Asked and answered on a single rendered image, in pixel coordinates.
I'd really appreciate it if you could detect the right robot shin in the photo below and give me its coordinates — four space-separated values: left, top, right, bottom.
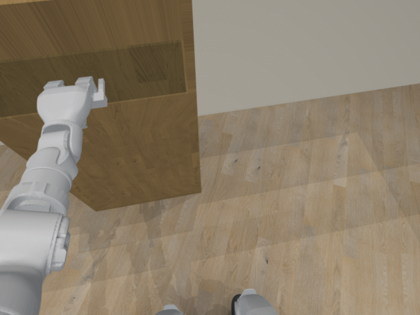
239 289 257 299

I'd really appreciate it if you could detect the handle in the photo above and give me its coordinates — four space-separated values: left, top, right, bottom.
91 78 108 109

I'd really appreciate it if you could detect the robot right thigh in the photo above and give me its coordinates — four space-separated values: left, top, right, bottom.
234 294 278 315

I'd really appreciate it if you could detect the left robot forearm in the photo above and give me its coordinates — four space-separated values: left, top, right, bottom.
0 119 83 217

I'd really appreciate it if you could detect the drawer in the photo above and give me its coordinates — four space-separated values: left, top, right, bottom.
0 40 186 117

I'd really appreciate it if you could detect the robot left upper arm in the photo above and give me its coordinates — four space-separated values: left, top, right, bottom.
0 209 70 315

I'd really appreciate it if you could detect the cabinet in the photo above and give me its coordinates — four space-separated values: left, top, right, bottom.
0 0 201 211

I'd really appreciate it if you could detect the robot left hand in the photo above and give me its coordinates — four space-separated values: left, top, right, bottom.
37 76 98 129

